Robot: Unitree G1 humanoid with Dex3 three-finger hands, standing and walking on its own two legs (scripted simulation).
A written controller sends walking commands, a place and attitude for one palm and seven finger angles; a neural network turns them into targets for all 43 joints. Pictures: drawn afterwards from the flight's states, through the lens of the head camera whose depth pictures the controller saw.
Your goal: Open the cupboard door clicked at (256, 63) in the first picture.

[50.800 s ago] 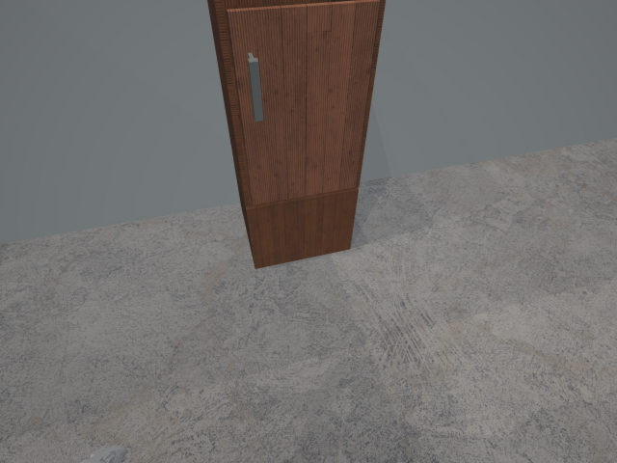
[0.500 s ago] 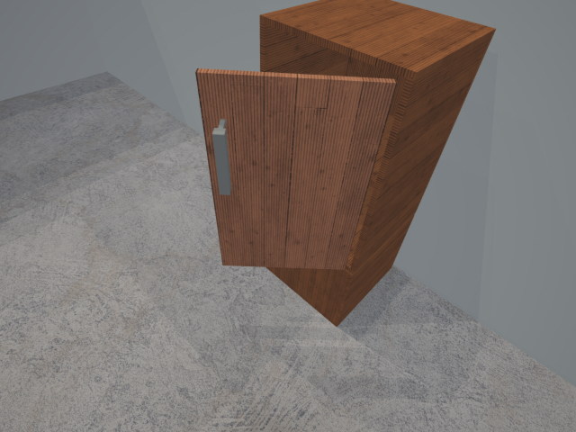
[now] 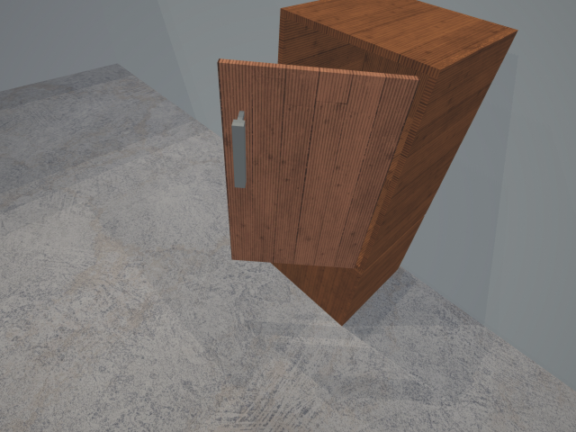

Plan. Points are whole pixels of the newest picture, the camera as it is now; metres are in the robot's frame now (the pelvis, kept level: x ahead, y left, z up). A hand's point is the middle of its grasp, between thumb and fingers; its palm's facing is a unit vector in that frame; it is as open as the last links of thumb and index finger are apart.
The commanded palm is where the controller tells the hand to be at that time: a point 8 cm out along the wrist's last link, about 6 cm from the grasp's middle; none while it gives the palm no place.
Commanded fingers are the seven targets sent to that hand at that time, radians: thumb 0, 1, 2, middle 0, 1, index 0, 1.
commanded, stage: shuffle to correct the standing spot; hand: left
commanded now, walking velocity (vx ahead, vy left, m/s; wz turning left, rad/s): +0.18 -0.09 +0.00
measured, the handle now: (240, 150) +0.64 +0.15 +0.04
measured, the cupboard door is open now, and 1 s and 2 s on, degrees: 43 43 43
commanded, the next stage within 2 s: come to a stop and stand still in 0.40 s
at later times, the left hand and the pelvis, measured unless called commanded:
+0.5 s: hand (216, 413) +0.19 +0.12 -0.15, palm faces +0.00 -0.98 -0.17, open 7.4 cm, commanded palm none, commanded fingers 0.00 0.90 0.90 -0.20 -0.30 -0.20 -0.30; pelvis +0.08 -0.04 +0.00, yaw +0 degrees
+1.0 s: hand out of the picture +0.11 +0.14 -0.16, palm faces +0.07 -0.96 -0.27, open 7.4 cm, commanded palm none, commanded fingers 0.00 0.90 0.90 -0.20 -0.30 -0.20 -0.30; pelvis +0.10 -0.06 +0.00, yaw -1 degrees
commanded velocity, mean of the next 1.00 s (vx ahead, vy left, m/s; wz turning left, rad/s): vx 0.01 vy -0.03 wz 0.04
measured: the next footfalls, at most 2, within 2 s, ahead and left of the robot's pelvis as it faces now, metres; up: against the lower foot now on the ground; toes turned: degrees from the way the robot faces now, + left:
right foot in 0.42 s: +0.15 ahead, -0.18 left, +0.00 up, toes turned -8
left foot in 0.66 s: +0.19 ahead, +0.05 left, +0.00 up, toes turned +9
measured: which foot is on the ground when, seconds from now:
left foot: down 0.00-0.42, up 0.44-0.64, down 0.66-0.98, up 1.00-1.00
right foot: down 0.00-0.00, up 0.02-0.40, down 0.42-0.74, up 0.76-0.96, down 0.98-1.00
